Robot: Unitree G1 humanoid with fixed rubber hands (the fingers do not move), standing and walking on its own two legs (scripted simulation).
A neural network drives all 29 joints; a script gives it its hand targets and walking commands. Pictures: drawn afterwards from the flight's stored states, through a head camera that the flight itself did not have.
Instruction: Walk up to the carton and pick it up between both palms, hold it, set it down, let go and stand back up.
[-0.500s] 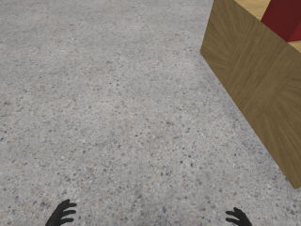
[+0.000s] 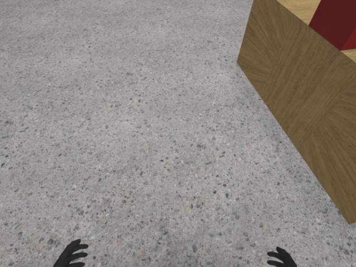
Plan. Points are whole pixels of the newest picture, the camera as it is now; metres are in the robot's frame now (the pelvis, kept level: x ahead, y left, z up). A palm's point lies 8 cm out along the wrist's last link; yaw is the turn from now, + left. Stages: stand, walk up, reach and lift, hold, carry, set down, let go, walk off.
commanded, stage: stand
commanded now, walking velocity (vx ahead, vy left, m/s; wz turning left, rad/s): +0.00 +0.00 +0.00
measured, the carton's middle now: out of the picture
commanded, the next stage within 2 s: walk up in 1.74 s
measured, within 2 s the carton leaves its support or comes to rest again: neither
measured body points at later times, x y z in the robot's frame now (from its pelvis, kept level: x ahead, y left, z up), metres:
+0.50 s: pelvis +0.00 +0.00 +0.00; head +0.02 +0.00 +0.45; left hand +0.10 +0.27 -0.12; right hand +0.10 -0.26 -0.13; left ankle +0.00 +0.12 -0.72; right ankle -0.01 -0.12 -0.72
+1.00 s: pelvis -0.02 +0.00 +0.00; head -0.02 +0.00 +0.45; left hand +0.07 +0.28 -0.13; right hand +0.07 -0.26 -0.14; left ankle +0.00 +0.12 -0.72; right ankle -0.01 -0.12 -0.72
